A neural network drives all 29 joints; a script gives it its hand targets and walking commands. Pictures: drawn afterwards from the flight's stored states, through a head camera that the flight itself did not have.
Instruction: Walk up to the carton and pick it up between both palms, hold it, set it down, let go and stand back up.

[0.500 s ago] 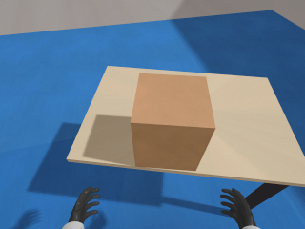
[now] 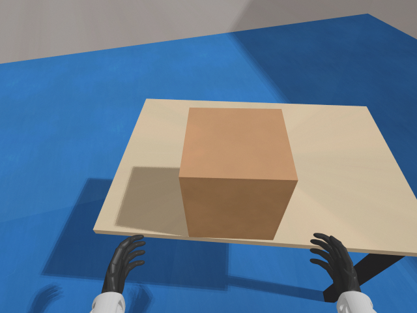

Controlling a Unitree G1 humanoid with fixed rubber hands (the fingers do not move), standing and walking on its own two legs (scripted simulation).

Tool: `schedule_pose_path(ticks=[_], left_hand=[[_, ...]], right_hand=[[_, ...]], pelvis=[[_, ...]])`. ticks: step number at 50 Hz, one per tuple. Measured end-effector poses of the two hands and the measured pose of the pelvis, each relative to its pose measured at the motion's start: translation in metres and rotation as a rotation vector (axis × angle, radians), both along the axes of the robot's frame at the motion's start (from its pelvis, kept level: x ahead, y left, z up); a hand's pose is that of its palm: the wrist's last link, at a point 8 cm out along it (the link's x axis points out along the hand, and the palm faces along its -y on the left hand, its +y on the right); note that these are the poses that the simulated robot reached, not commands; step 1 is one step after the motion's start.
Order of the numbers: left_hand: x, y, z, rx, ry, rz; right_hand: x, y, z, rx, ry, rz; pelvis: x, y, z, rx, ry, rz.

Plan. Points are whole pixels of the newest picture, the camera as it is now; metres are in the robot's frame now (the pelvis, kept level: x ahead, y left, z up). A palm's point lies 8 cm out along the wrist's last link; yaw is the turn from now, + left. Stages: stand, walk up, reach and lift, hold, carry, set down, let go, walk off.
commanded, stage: reach and lift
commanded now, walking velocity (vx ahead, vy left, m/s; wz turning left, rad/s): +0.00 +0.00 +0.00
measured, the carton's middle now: (232, 176) +0.41 -0.04 -0.01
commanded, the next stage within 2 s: none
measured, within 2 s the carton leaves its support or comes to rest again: neither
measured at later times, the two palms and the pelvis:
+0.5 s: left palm (128, 234) +0.27 +0.18 +0.00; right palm (343, 236) +0.25 -0.24 +0.00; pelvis -0.01 -0.01 +0.00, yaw +0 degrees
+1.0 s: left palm (139, 186) +0.34 +0.16 +0.05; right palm (344, 191) +0.32 -0.25 +0.05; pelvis -0.02 +0.00 +0.01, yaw -1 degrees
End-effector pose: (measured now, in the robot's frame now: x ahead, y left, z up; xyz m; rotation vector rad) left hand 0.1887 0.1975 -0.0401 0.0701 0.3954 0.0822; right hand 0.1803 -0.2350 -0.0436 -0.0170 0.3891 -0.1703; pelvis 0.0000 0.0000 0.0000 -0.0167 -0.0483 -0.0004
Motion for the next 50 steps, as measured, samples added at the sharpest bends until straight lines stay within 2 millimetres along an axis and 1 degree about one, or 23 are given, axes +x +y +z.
schedule_pose_path(ticks=[8,15,25,29,38,50], left_hand=[[0.018,-0.008,0.007,-0.012,-0.079,-0.009],[0.038,-0.013,0.012,-0.022,-0.070,0.004],[0.076,-0.018,0.038,-0.021,-0.100,-0.006],[0.089,-0.020,0.047,-0.018,-0.087,-0.023],[0.118,-0.024,0.068,-0.010,-0.092,-0.048],[0.154,-0.038,0.092,-0.013,-0.065,-0.067]], right_hand=[[0.015,-0.003,0.007,0.003,-0.070,0.004],[0.034,-0.004,0.016,0.004,-0.065,0.023],[0.069,-0.009,0.042,0.020,-0.089,0.023],[0.079,-0.008,0.049,0.032,-0.075,0.023],[0.101,-0.007,0.069,0.034,-0.100,0.018],[0.137,-0.015,0.095,0.022,-0.106,0.017]], pelvis=[[-0.005,-0.001,-0.003,0.003,0.010,0.002],[-0.010,-0.003,-0.002,0.012,0.019,-0.002],[-0.013,-0.007,0.002,0.016,0.033,-0.001],[-0.014,-0.007,0.004,0.014,0.032,0.001],[-0.015,-0.003,0.007,0.012,0.055,-0.008],[-0.016,-0.001,0.008,0.010,0.090,-0.021]])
